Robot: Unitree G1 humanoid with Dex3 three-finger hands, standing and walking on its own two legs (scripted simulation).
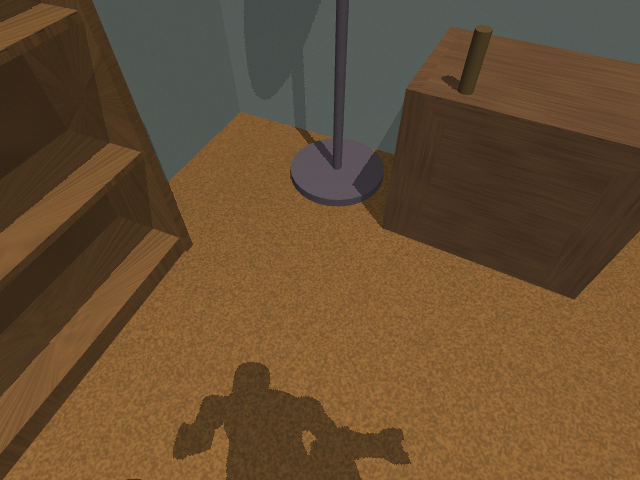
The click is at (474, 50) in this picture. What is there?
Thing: slim round
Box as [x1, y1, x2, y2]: [458, 25, 492, 94]
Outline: 489,26 478,25 475,27 458,87 458,91 460,93 470,94 473,91 492,31 492,28
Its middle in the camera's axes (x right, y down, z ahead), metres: +0.42 -0.48 +1.09
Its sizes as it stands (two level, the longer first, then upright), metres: 0.044 0.044 0.174
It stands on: a support 0.63 m high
